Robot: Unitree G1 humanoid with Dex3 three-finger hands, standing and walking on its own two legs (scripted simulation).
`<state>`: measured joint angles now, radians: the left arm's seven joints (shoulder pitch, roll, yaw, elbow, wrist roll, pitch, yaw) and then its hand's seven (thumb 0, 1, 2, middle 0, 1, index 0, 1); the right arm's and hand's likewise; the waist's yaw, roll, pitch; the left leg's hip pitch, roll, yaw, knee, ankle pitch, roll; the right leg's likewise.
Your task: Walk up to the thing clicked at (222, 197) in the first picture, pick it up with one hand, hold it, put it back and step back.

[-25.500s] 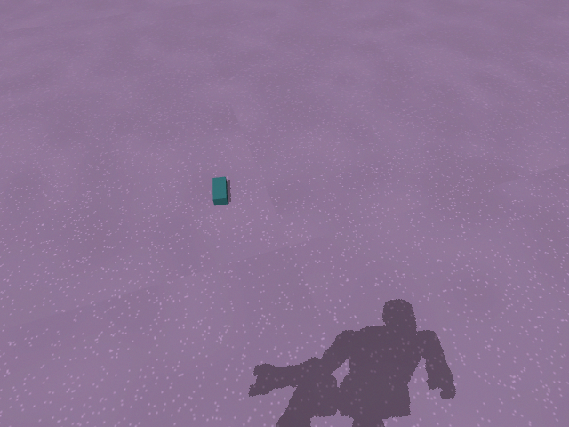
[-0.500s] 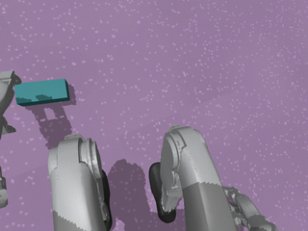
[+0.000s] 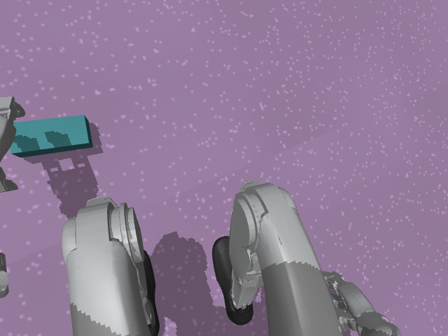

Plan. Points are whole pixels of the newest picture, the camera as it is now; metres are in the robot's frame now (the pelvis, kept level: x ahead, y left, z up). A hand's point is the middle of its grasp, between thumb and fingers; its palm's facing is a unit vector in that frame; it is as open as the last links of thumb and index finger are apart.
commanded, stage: rise first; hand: left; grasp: from above
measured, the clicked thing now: (52, 136) +0.46 +0.32 -0.30
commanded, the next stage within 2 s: approach in 1.22 s
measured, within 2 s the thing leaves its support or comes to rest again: neither
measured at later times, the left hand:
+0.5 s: hand (5, 147) +0.41 +0.35 -0.19, palm faces -0.45 -0.10 -0.89, open 14.0 cm
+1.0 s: hand out of the picture +0.41 +0.36 -0.18, palm faces -0.46 -0.09 -0.88, open 14.1 cm
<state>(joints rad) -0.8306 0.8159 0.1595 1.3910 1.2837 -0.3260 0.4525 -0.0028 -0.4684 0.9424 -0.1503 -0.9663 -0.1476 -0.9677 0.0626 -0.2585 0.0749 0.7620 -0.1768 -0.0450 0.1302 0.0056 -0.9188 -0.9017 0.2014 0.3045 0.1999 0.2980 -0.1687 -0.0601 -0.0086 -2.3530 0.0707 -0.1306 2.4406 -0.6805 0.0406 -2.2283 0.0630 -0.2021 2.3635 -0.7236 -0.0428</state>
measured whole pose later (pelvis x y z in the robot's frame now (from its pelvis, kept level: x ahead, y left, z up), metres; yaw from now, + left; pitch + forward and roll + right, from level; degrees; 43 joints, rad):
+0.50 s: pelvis +0.00 +0.00 +0.00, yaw +0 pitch +32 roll -10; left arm -0.89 0.84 0.14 1.45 1.28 -0.30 0.43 0.00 -0.52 0.99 -0.10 -1.03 -0.10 -1.03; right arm 0.09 -0.26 0.11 0.75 -0.17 -0.06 0.13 0.01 -0.92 -0.90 0.20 0.30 0.20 0.30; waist -0.21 -0.06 0.00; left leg -2.36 0.07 -0.14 2.44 -0.67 0.04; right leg -2.23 0.06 -0.21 2.36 -0.71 -0.04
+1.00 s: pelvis +0.00 +0.00 +0.00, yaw -1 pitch +32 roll -10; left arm -0.89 0.86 0.12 1.42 1.27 -0.30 0.40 0.00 -0.53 0.99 -0.10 -1.01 -0.10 -1.01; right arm 0.10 -0.26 0.12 0.73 -0.17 -0.06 0.14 0.01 -0.91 -0.90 0.20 0.30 0.20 0.30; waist -0.21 -0.06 0.00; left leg -2.35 0.06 -0.14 2.44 -0.67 0.04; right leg -2.22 0.07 -0.21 2.35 -0.71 -0.03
